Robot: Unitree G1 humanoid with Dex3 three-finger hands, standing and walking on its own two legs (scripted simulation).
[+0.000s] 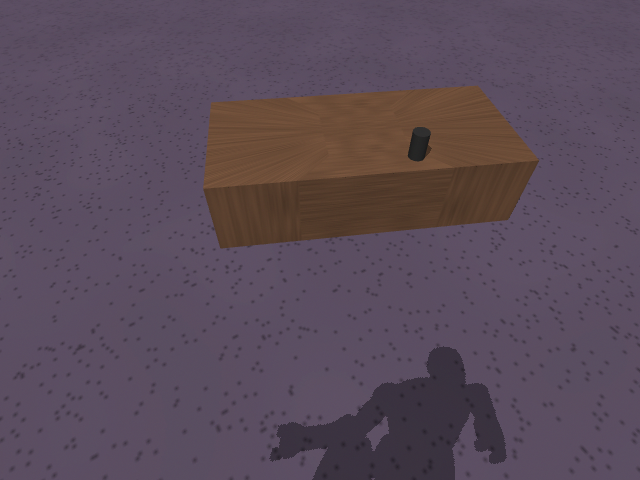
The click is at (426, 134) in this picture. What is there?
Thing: squat round
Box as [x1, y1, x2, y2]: [408, 127, 430, 160]
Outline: 416,127 413,129 408,157 413,160 421,160 423,159 425,154 430,131 424,127
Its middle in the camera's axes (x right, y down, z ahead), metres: +0.37 -0.35 +1.48
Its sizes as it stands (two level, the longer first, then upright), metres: 0.065 0.065 0.110
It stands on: a support 0.33 m high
